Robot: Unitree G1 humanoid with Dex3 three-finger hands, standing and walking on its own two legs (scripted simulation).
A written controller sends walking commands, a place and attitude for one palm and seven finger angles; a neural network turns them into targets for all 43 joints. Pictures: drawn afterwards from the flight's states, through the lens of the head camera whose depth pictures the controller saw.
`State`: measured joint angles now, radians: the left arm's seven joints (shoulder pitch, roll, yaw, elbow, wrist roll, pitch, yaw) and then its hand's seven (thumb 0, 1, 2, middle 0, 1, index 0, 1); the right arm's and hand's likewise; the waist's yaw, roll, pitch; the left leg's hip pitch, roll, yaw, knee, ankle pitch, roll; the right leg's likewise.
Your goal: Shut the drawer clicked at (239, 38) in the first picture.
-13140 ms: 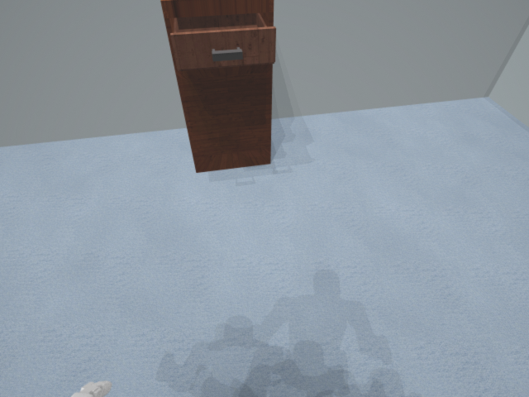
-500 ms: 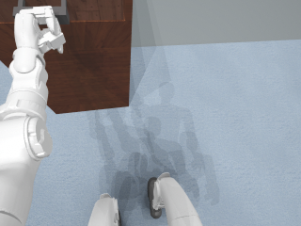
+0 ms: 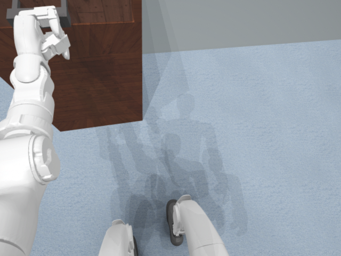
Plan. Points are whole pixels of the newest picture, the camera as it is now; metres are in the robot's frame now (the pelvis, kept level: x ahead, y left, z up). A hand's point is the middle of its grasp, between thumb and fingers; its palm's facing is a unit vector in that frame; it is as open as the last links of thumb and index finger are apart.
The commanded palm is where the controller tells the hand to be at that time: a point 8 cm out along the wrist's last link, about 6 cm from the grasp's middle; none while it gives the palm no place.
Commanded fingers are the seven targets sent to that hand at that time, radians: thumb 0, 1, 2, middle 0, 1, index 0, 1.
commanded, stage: pull the fist back off the drawer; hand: left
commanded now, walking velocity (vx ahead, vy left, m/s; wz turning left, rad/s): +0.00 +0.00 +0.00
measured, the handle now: (40, 10) +0.66 +0.18 +0.07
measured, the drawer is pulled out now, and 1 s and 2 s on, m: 0.00 0.00 0.00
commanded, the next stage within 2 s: draw the hand back to the body in 0.28 s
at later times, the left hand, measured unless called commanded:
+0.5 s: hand (52, 53) +0.53 +0.15 +0.09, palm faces +0.02 -1.00 -0.05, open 3.3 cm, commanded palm +0.48 +0.20 +0.10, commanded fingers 0.00 0.90 0.90 -1.40 -1.60 -1.40 -1.60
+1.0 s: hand out of the picture +0.38 +0.19 +0.17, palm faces +0.08 -0.98 -0.19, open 3.3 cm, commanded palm +0.34 +0.24 +0.18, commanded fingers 0.00 0.90 0.90 -1.40 -1.60 -1.40 -1.60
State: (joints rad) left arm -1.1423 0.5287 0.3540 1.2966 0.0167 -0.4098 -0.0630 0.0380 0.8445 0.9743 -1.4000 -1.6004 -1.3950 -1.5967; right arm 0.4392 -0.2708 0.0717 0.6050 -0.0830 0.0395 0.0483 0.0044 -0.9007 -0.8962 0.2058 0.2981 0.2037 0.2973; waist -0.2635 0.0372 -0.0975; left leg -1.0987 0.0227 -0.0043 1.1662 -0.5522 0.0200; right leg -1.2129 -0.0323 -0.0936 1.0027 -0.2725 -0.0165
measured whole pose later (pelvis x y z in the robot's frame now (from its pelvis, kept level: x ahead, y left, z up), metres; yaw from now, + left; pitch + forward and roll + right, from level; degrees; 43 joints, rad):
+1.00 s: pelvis +0.05 +0.00 +0.08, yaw +0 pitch +6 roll -1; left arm -0.11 0.28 0.13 0.24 -0.10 -0.19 -0.06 0.02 0.89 0.90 -1.40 -1.60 -1.40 -1.60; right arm 0.24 -0.24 0.03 0.54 0.03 -0.01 -0.05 0.01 -0.90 -0.90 0.20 0.30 0.20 0.30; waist -0.01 0.04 -0.07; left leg -0.33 0.00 0.03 0.67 -0.45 0.02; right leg -0.50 -0.03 -0.06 0.64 -0.25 0.00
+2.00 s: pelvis +0.04 -0.01 +0.10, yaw +1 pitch -3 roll -1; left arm 0.51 0.32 0.35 -0.46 -0.02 -0.19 0.11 0.02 0.88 0.90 -1.41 -1.60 -1.40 -1.60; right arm 0.21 -0.23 0.03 0.61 -0.02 -0.12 -0.07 0.02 -0.90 -0.90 0.21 0.30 0.20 0.30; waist 0.03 0.07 0.00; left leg -0.08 0.02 0.01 0.47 -0.34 0.01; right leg -0.22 0.00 -0.08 0.40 -0.13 -0.01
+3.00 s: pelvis -0.06 -0.01 +0.07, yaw +3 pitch +1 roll +1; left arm 0.56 0.39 0.40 -0.58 0.01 -0.29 0.15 0.01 0.88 0.90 -1.41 -1.60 -1.40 -1.60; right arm 0.19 -0.22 -0.02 0.57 -0.01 -0.05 -0.07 0.01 -0.90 -0.90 0.21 0.30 0.20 0.30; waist -0.03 -0.03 0.03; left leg -0.41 -0.03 0.02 0.65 -0.26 0.03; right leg -0.53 -0.02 0.00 0.57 -0.10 0.00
